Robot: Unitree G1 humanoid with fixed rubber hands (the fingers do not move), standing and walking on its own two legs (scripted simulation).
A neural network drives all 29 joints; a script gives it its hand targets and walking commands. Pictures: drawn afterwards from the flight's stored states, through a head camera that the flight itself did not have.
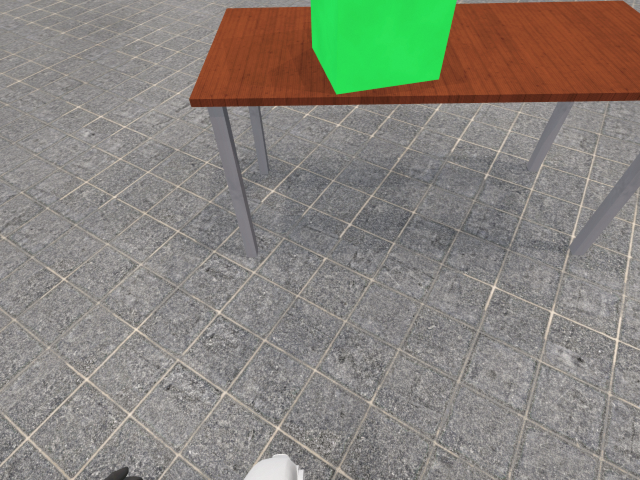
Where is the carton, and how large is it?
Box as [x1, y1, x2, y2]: [311, 0, 456, 93]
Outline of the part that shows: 311,0 312,47 336,93 438,78 456,0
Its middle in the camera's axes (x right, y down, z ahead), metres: +0.14 -0.57 +0.97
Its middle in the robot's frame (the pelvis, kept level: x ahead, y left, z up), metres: +1.13 -0.14 +0.10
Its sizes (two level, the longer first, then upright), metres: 0.277 0.273 0.288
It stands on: a table, 0.70 m high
